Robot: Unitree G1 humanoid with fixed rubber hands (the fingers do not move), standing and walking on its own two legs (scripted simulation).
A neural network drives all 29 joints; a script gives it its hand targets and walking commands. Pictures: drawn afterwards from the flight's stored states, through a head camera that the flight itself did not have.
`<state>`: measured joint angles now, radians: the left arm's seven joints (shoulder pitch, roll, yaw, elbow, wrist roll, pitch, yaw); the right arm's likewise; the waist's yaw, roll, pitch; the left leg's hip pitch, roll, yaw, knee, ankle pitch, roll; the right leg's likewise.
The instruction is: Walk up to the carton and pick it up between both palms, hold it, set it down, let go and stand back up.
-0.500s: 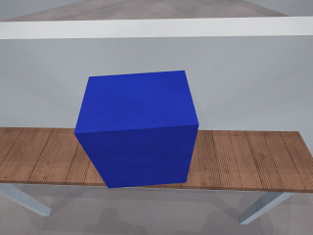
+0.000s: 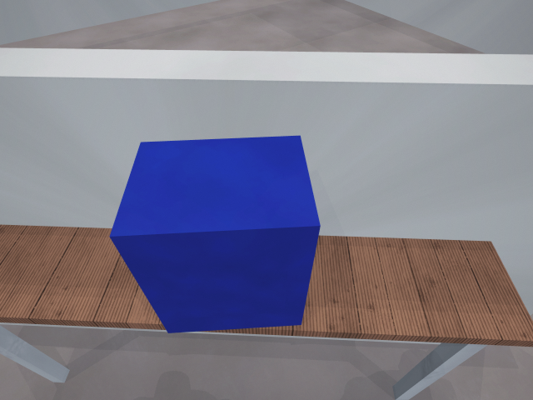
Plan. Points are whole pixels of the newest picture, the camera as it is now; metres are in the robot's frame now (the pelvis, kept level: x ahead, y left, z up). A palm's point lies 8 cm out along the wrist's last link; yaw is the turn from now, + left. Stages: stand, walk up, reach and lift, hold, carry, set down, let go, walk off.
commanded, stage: walk up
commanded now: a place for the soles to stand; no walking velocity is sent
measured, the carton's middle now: (228, 242) +0.37 +0.09 +0.02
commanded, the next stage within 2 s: none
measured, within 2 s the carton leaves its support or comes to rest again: neither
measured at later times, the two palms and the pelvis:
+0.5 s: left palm out of the picture -0.05 +0.24 -0.15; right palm out of the picture -0.07 -0.20 -0.15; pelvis +0.00 +0.01 -0.01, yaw +2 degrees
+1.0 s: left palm out of the picture +0.02 +0.22 -0.16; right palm out of the picture +0.07 -0.23 -0.14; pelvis +0.04 +0.00 +0.00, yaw +6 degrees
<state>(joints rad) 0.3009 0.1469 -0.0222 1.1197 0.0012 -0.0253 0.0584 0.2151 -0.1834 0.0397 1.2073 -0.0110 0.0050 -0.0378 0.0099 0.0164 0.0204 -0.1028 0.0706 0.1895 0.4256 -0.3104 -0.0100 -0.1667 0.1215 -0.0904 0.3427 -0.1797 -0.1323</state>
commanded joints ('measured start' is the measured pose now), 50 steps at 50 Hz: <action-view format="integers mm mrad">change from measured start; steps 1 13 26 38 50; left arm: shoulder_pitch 82 101 100 80 68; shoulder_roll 122 105 88 157 138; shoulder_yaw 27 21 37 28 23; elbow -17 -5 -28 -27 -44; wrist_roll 3 11 33 15 10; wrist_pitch -6 -7 9 -5 -4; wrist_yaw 3 3 -29 0 -17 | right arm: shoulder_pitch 91 159 227 251 184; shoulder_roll -93 -98 -80 -58 -105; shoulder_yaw -14 -12 -31 -17 -10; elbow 1 13 -85 -89 -82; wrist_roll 5 -4 -29 -10 -11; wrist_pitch -3 -1 -41 -23 -27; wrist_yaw -8 -5 -12 -5 -12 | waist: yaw -2 -2 21 -31 13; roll -28 -57 -8 -120 -7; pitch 44 86 203 48 5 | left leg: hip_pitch -71 -95 -203 -99 -10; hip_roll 86 96 129 57 75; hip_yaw -149 -149 -216 -153 -183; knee -47 -101 -109 5 8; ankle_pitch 56 17 94 99 415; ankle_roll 21 37 113 6 35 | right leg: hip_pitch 14 -42 -89 107 114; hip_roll -270 -239 -164 -274 -264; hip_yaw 315 307 144 197 149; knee -82 -76 135 49 97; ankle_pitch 313 87 31 584 541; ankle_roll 118 118 121 56 85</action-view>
